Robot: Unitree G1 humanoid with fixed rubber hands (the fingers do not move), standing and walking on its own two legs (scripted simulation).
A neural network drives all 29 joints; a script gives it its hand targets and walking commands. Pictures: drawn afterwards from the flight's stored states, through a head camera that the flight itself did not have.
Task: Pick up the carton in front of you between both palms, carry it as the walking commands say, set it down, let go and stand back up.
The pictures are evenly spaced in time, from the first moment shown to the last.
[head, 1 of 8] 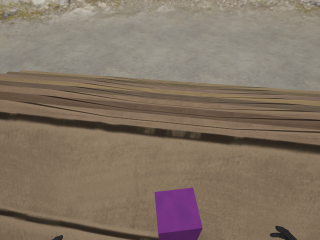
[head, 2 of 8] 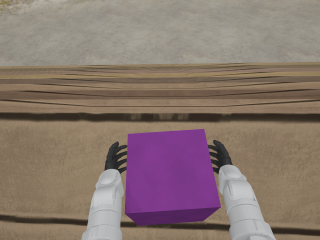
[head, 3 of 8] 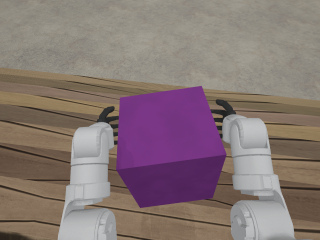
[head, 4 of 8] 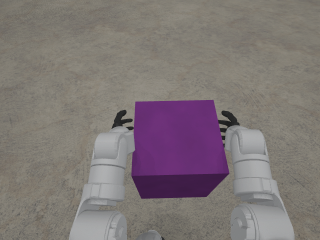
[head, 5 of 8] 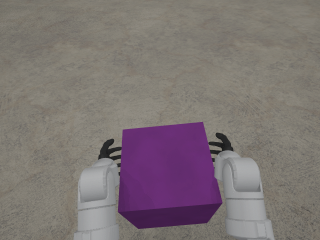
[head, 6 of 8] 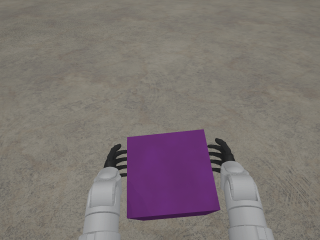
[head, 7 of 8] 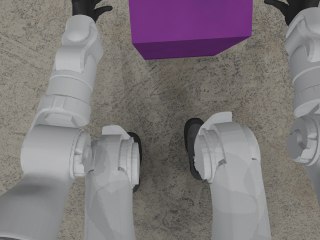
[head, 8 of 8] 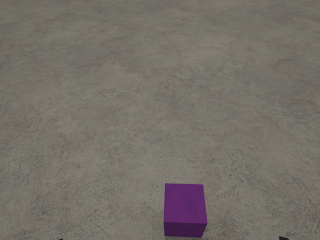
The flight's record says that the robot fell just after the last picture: no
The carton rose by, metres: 0.71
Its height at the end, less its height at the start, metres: -1.42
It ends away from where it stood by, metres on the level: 7.19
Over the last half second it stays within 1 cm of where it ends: yes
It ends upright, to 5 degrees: yes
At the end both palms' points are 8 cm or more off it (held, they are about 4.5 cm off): yes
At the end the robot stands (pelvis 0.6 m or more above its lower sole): yes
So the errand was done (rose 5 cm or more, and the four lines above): yes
